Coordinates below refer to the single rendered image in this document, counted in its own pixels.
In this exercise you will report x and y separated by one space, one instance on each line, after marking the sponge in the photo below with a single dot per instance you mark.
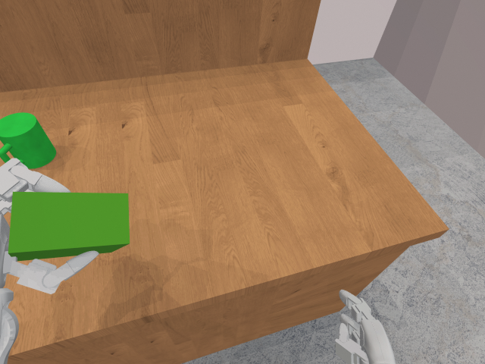
48 225

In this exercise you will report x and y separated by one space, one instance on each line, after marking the left robot hand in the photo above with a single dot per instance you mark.
39 275

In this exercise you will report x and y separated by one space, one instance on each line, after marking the table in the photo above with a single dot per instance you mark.
255 194

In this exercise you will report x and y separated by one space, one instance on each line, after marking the right robot hand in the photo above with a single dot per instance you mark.
369 343

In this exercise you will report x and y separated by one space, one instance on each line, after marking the left robot forearm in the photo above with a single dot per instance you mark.
9 325

